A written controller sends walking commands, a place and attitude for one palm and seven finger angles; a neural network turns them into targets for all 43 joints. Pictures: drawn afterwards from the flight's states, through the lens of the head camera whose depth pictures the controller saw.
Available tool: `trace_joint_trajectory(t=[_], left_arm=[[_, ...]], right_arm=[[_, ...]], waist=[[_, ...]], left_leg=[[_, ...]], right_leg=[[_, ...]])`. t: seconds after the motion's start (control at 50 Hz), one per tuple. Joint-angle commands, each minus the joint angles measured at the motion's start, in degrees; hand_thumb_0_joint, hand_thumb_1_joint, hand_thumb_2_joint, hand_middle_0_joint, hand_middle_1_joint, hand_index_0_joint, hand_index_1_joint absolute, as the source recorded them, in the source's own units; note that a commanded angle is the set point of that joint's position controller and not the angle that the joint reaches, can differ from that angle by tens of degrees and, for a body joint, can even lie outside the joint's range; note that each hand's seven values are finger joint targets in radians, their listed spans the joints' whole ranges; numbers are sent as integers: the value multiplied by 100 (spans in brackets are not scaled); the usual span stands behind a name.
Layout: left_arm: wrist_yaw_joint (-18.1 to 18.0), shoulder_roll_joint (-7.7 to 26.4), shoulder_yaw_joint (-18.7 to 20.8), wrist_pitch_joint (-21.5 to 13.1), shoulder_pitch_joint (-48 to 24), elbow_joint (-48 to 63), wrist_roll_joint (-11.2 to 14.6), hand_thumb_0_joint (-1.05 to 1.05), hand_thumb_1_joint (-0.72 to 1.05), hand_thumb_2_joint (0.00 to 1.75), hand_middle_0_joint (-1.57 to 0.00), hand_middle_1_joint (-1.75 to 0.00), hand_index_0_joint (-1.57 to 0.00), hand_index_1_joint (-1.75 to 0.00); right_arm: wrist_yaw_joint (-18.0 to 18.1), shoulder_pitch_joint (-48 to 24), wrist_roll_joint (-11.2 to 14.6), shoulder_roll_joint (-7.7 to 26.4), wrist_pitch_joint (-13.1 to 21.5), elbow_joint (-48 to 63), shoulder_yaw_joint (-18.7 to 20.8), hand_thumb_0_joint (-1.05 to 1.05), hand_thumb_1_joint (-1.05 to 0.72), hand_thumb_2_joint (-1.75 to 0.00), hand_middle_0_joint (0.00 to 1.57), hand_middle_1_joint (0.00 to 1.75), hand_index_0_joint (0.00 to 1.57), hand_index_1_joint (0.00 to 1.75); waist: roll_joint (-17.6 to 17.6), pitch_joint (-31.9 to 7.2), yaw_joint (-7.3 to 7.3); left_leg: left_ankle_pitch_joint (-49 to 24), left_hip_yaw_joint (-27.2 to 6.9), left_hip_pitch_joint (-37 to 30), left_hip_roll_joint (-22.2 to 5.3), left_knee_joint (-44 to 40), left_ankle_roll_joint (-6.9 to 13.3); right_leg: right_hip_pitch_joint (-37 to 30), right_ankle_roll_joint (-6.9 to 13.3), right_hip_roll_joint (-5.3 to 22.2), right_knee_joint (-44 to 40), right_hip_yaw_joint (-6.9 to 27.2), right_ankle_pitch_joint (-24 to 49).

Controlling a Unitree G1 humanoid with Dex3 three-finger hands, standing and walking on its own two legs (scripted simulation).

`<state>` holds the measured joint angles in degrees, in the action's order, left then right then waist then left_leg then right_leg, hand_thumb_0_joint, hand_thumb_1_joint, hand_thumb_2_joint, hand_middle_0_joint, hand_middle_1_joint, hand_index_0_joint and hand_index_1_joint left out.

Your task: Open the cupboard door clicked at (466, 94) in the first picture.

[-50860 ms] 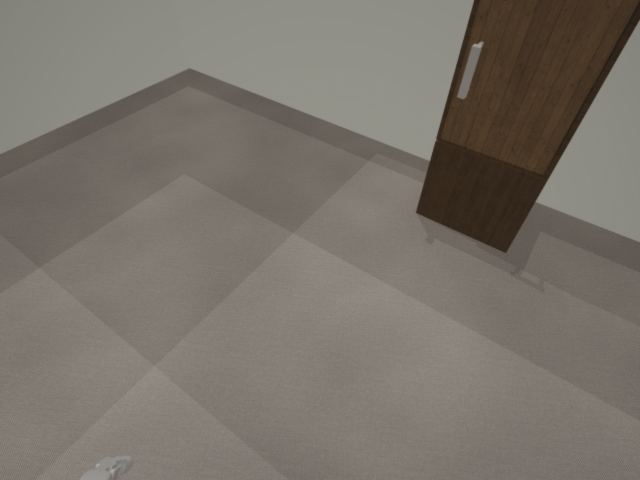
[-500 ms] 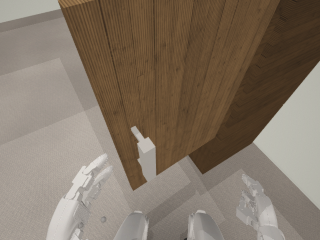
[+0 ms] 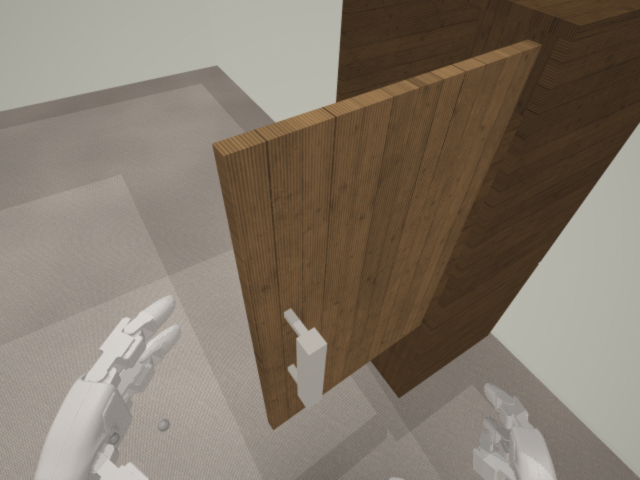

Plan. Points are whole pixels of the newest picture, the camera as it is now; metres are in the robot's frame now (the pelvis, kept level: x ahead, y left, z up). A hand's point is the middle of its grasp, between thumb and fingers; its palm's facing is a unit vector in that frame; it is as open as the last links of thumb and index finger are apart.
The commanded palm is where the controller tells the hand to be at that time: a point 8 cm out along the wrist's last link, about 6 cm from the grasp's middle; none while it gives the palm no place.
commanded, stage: draw the hand back to the body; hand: left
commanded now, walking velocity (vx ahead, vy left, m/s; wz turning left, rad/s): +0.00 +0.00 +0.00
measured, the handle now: (301, 359) +0.27 +0.05 +0.01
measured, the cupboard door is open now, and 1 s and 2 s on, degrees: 93 93 93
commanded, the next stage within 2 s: step back with the hand held close in 1.04 s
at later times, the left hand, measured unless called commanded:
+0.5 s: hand (64, 317) +0.20 +0.23 +0.20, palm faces +0.39 -0.82 -0.42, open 11.0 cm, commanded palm +0.15 +0.27 +0.22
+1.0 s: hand (55, 288) +0.21 +0.22 +0.24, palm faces +0.44 -0.80 -0.40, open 7.5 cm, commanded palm +0.16 +0.27 +0.25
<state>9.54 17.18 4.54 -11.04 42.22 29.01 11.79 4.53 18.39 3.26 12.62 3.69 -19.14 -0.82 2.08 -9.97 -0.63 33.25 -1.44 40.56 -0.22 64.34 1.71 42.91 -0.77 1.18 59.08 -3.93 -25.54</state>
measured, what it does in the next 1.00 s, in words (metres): rises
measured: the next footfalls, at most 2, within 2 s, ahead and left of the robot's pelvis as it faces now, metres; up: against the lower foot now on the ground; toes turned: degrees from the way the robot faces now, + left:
none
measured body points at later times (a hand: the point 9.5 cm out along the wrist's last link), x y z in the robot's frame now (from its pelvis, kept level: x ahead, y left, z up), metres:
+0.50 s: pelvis +0.02 -0.01 +0.05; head +0.00 -0.03 +0.50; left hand +0.18 +0.27 +0.23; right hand +0.21 -0.22 -0.01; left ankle -0.01 +0.09 -0.66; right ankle +0.04 -0.14 -0.66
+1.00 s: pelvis +0.02 -0.03 +0.07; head +0.00 -0.05 +0.52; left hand +0.18 +0.27 +0.26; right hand +0.21 -0.25 -0.01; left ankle -0.01 +0.09 -0.66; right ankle +0.04 -0.14 -0.66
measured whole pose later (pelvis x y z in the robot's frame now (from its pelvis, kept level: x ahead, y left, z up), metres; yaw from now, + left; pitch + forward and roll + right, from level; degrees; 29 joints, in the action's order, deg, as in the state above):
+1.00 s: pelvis +0.02 -0.03 +0.07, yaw -1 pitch -4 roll -1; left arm -7.0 19.7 18.2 -3.0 28.3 25.7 3.5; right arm 5.7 12.9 0.5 13.3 9.6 -35.8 -0.7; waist 3.9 0.3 -3.9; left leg 18.9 0.1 5.6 -1.2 28.7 -0.2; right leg 10.0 1.0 -0.5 27.7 -2.7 -13.6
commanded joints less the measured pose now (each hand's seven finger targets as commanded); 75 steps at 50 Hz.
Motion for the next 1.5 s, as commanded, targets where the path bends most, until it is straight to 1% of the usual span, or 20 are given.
trace_joint_trajectory(t=[0.0, 0.04, 0.12, 0.24, 0.34, 0.52, 0.64, 0.72, 0.84, 0.92, 1.04, 1.12, 1.14, 1.16, 1.2, 1.24, 1.32, 1.36, 1.42, 1.48], left_arm=[[-1189, 352, 235, 544, 600, 1750, -711, 0, -22, 42, -16, -30, -16, -30], [-1435, 307, 249, 825, 570, 1495, -850, 0, -15, 45, -16, -30, -16, -30], [-1732, 710, 602, 966, 74, 1524, -987, 0, -1, 51, -17, -30, -17, -30], [-1901, 916, 840, 923, -654, 1753, -1020, 0, 20, 60, -18, -30, -18, -30], [-1917, 1006, 1240, 903, -885, 1278, -952, 0, 37, 68, -18, -30, -18, -30], [-1861, 1399, 1987, 637, -1635, 1178, -861, 0, 69, 81, -19, -30, -19, -30], [-1868, 1611, 2434, 492, -2118, 964, -791, 0, 90, 90, -20, -30, -20, -30], [-1727, 1037, 1990, 501, -1750, 335, -742, 0, 90, 90, -20, -30, -20, -30], [-1749, 1424, 2216, 366, -2011, 905, -784, 0, 90, 90, -20, -30, -20, -30], [-1808, 1605, 2344, 313, -2131, 1204, -857, 0, 90, 90, -20, -30, -20, -30], [-1758, 1245, 2143, 387, -1997, 492, -820, 0, 90, 90, -20, -30, -20, -30], [-1711, 1175, 2088, 375, -2027, 348, -812, 0, 90, 90, -20, -30, -20, -30], [-1723, 1229, 2076, 380, -2377, 326, -819, 0, 90, 90, -20, -30, -20, -30], [-1763, 1930, 2793, 70, -3138, 666, -896, 0, 90, 90, -20, -30, -20, -30], [-1685, 1413, 2395, 33, -2138, 136, -934, 0, 90, 90, -20, -30, -20, -30], [-1694, 1391, 2323, -51, -2066, 473, -964, 0, 90, 90, -20, -30, -20, -30], [-1782, 1578, 2528, -107, -1626, 1065, -987, 0, 90, 90, -20, -30, -20, -30], [-1814, 1621, 2656, -102, -1323, 1133, -984, 0, 90, 90, -20, -30, -20, -30], [-1856, 1794, 2882, -121, -1140, 1294, -998, 0, 90, 90, -20, -30, -20, -30], [-1858, 1651, 2829, -121, -997, 1165, -1003, 0, 90, 90, -20, -30, -20, -30]], right_arm=[[237, -382, -104, 484, 224, 1046, 197, 0, -90, -90, 20, 30, 20, 30], [232, -367, -118, 480, 154, 897, 171, 0, -90, -90, 20, 30, 20, 30], [287, -460, -155, 546, 195, 785, 135, 0, -90, -90, 20, 30, 20, 30], [311, -551, -171, 565, 491, 496, 9, 0, -90, -90, 20, 30, 20, 30], [287, -697, -182, 562, 629, 192, 9, 0, -90, -90, 20, 30, 20, 30], [210, -1003, -207, 571, 809, -229, 39, 0, -90, -90, 20, 30, 20, 30], [190, -1122, -218, 567, 866, -470, 98, 0, -90, -90, 20, 30, 20, 30], [109, -1197, -202, 581, 798, -577, 153, 0, -90, -90, 20, 30, 20, 30], [121, -1365, -267, 599, 826, -594, 180, 0, -90, -90, 20, 30, 20, 30], [151, -1374, -275, 556, 940, -681, 161, 0, -90, -90, 20, 30, 20, 30], [114, -1374, -261, 538, 911, -777, 172, 0, -90, -90, 20, 30, 20, 30], [85, -1433, -263, 560, 863, -790, 189, 0, -90, -90, 20, 30, 20, 30], [81, -1442, -261, 577, 839, -809, 172, 0, -90, -90, 20, 30, 20, 30], [65, -1277, -259, 723, 715, -641, 185, 0, -90, -90, 20, 30, 20, 30], [41, -1361, -307, 685, 531, -745, 218, 0, -90, -90, 20, 30, 20, 30], [46, -1413, -350, 717, 434, -679, 209, 0, -90, -90, 20, 30, 20, 30], [46, -1451, -368, 767, 267, -503, 274, 0, -90, -90, 20, 30, 20, 30], [32, -1419, -353, 698, 183, -403, 304, 0, -90, -90, 20, 30, 20, 30], [39, -1398, -336, 727, 82, -324, 373, 0, -90, -90, 20, 30, 20, 30], [37, -1358, -311, 721, 20, -248, 396, 0, -90, -90, 20, 30, 20, 30]], waist=[[432, -185, -144], [383, 107, -119], [-136, 83, -145], [433, 256, -163], [-25, 529, -213], [271, 496, -335], [57, 616, -325], [-152, 960, -293], [-41, 461, -360], [458, 422, -373], [-108, 996, -307], [-57, 1041, -332], [-57, 1099, -284], [-321, 1241, -37], [-622, 996, 3], [-114, 805, 11], [376, 189, -51], [202, -22, -57], [235, -166, -70], [240, 52, -28]], left_leg=[[-1836, -313, -396, -118, -2065, -281], [-2085, -301, -506, -169, -2149, -285], [-2207, -227, -882, -161, -2338, -198], [-2319, -274, -1444, -158, -2802, -226], [-2425, -160, -1662, -140, -3087, -186], [-2699, 41, -2220, -68, -3527, -125], [-2592, 170, -2499, -45, -3744, -78], [-2460, 219, -2579, -55, -3871, -46], [-2533, 266, -2913, -19, -3970, 9], [-2687, 308, -3053, 16, -3993, -24], [-2575, 276, -3004, -42, -4151, -28], [-2397, 272, -3010, -40, -4237, -13], [-2355, 261, -2997, -43, -4272, -11], [-1995, 132, -2682, -119, -4092, 68], [-2196, 120, -2970, -59, -3889, 83], [-2502, 95, -2902, -109, -4100, 28], [-3633, -26, -2664, -266, -4324, -44], [-3969, -11, -2571, -333, -4245, -42], [-3915, -105, -2162, -368, -4242, -49], [-3474, -123, -1758, -474, -4332, 37]], right_leg=[[-1218, 248, -114, -1070, 40, 659], [-1351, 227, -122, -1211, 2, 772], [-1828, 224, -110, -1575, 14, 1022], [-2197, 223, -49, -1916, 63, 1073], [-2601, 207, -63, -2280, 59, 1338], [-3316, 221, -30, -2824, 153, 1861], [-3505, 192, -35, -3174, 222, 1942], [-3472, 152, -42, -3432, 217, 1773], [-3804, 139, -9, -3542, 298, 1872], [-3868, 176, 3, -3602, 333, 2072], [-3660, 129, -60, -3746, 281, 1865], [-3681, 128, -58, -3841, 283, 1619], [-3638, 121, -56, -3841, 281, 1575], [-3267, 114, 227, -4203, 969, 1665], [-3211, 178, 386, -4293, 1044, 1928], [-3416, 178, 380, -4041, 845, 2381], [-4139, 109, 193, -3312, 463, 3375], [-4293, 81, 136, -3082, 451, 3795], [-4570, 83, 126, -2803, 459, 4054], [-4526, 24, 39, -2608, 470, 3879]])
